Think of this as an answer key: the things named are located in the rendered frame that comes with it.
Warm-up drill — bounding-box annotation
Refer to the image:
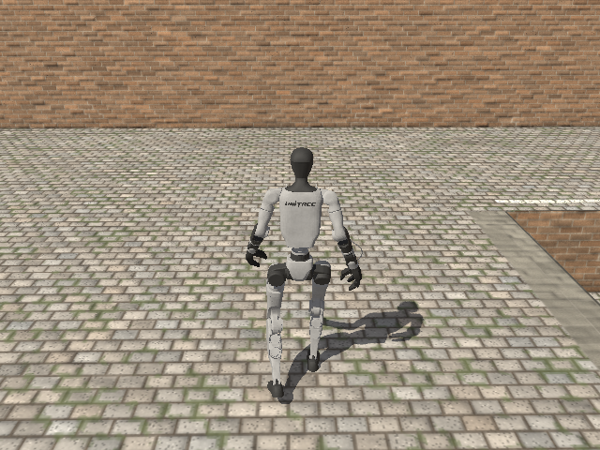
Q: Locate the robot right foot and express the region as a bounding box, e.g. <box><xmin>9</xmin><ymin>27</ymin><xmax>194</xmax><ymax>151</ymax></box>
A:
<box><xmin>307</xmin><ymin>350</ymin><xmax>320</xmax><ymax>372</ymax></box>

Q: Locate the robot head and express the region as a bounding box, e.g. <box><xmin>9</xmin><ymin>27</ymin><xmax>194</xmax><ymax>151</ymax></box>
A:
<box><xmin>285</xmin><ymin>147</ymin><xmax>317</xmax><ymax>192</ymax></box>

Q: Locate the robot right hand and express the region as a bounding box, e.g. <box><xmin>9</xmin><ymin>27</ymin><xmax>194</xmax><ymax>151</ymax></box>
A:
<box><xmin>340</xmin><ymin>265</ymin><xmax>362</xmax><ymax>291</ymax></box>

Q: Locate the left robot forearm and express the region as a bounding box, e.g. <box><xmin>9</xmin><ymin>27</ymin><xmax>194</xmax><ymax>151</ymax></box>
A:
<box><xmin>247</xmin><ymin>223</ymin><xmax>263</xmax><ymax>254</ymax></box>

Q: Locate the right robot forearm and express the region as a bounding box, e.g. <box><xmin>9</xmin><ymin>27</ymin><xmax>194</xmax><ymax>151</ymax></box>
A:
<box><xmin>337</xmin><ymin>227</ymin><xmax>359</xmax><ymax>270</ymax></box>

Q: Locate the robot right upper arm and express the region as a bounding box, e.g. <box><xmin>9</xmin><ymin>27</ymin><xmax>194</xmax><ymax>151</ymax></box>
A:
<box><xmin>321</xmin><ymin>188</ymin><xmax>347</xmax><ymax>242</ymax></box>

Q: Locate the robot left upper arm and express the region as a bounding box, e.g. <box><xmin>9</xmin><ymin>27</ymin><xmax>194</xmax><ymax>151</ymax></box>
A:
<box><xmin>254</xmin><ymin>187</ymin><xmax>282</xmax><ymax>238</ymax></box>

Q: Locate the robot left hand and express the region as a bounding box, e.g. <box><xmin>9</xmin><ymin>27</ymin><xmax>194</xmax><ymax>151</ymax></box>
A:
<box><xmin>246</xmin><ymin>249</ymin><xmax>267</xmax><ymax>267</ymax></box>

